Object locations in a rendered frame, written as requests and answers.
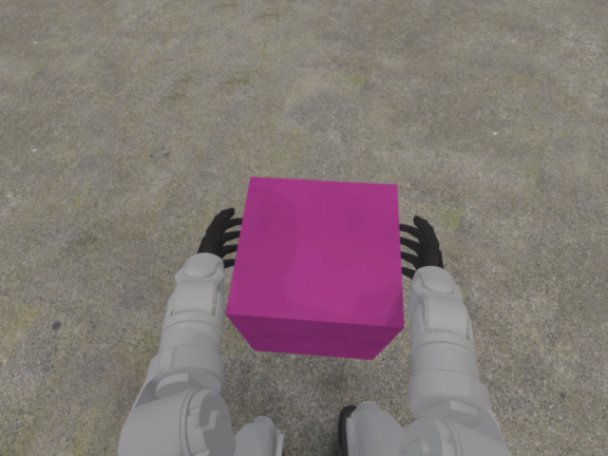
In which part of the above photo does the left robot upper arm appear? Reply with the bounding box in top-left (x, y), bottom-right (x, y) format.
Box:
top-left (119, 387), bottom-right (237, 456)

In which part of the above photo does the carton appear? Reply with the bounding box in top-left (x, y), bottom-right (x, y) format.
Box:
top-left (225, 177), bottom-right (405, 360)

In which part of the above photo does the left robot hand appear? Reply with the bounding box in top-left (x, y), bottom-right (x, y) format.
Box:
top-left (197, 208), bottom-right (242, 269)

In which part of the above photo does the right robot forearm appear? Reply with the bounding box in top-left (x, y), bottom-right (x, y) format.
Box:
top-left (407, 266), bottom-right (510, 452)

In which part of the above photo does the robot left thigh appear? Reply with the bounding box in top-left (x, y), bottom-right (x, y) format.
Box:
top-left (234, 423), bottom-right (284, 456)

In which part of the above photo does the right robot hand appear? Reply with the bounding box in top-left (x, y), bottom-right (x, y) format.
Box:
top-left (399, 216), bottom-right (444, 280)

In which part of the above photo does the right robot upper arm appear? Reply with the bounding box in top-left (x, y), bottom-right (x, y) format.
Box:
top-left (399, 414), bottom-right (512, 456)

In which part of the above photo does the left robot forearm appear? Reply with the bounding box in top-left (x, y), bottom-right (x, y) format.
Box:
top-left (118, 253), bottom-right (225, 456)

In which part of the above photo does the right robot foot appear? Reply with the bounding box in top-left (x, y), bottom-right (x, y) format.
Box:
top-left (338, 406), bottom-right (357, 456)

